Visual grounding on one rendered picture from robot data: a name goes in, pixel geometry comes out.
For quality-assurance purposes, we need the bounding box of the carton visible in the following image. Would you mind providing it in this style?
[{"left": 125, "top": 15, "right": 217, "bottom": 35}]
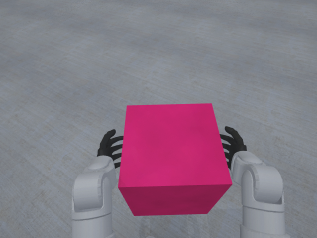
[{"left": 118, "top": 103, "right": 232, "bottom": 216}]

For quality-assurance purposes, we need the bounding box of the robot right forearm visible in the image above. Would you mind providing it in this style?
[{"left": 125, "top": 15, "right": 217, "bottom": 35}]
[{"left": 230, "top": 151, "right": 291, "bottom": 238}]

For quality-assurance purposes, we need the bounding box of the robot left forearm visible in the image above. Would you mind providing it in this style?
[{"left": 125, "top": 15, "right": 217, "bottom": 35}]
[{"left": 71, "top": 155, "right": 117, "bottom": 238}]

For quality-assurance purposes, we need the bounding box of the robot left hand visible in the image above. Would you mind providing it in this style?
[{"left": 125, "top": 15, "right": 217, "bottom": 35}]
[{"left": 97, "top": 129, "right": 124, "bottom": 169}]

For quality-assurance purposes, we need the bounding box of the robot right hand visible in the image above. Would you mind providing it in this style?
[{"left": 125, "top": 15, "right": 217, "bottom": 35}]
[{"left": 220, "top": 126, "right": 247, "bottom": 169}]

